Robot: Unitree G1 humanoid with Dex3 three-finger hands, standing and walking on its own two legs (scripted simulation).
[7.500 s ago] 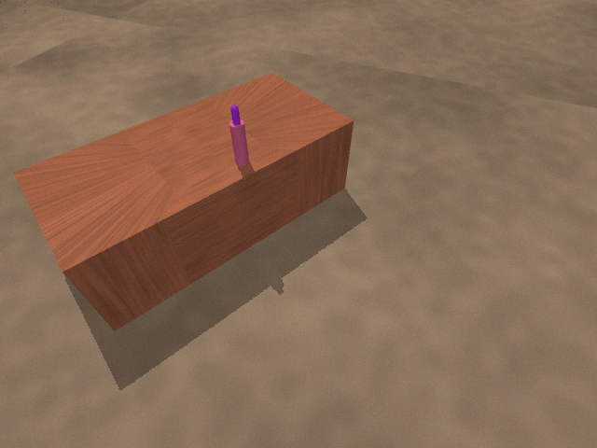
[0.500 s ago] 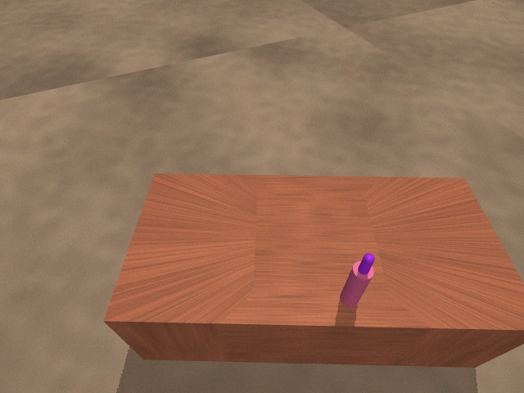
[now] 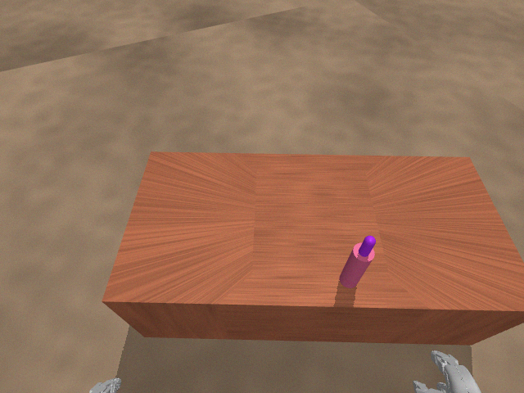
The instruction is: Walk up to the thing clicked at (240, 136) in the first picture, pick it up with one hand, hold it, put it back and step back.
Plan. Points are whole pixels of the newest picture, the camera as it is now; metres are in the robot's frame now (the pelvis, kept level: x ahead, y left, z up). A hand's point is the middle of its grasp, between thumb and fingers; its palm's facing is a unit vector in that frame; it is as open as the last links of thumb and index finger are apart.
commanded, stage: go down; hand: right
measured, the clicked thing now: (358, 261) +0.44 -0.23 -0.27
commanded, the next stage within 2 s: none
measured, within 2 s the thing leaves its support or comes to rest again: neither
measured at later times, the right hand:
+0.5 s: hand (433, 377) +0.17 -0.27 -0.14, palm faces +0.05 +0.94 -0.34, open 17.1 cm
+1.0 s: hand (439, 374) +0.17 -0.28 -0.13, palm faces +0.07 +0.94 -0.34, open 17.5 cm
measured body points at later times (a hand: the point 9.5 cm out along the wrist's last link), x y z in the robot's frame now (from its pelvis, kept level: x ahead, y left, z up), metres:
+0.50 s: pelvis +0.02 -0.02 -0.02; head +0.07 -0.02 +0.43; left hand +0.16 +0.24 -0.12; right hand +0.17 -0.32 -0.12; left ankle +0.01 +0.13 -0.74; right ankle +0.01 -0.15 -0.74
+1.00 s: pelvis +0.03 -0.02 -0.04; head +0.07 -0.03 +0.41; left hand +0.18 +0.23 -0.13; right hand +0.17 -0.33 -0.11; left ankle +0.01 +0.13 -0.74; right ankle +0.01 -0.15 -0.74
